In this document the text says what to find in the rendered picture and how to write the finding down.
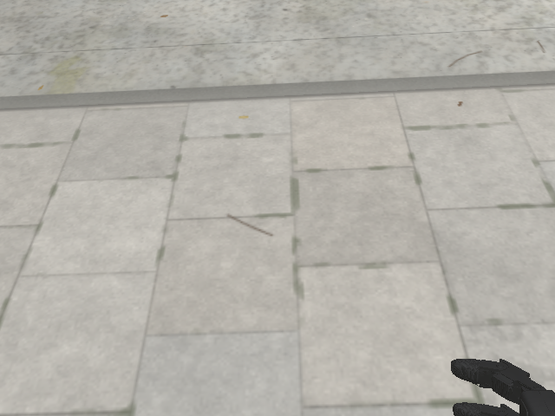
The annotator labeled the right robot hand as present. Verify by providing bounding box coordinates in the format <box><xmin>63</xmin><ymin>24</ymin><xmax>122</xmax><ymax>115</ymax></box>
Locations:
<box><xmin>451</xmin><ymin>359</ymin><xmax>555</xmax><ymax>416</ymax></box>

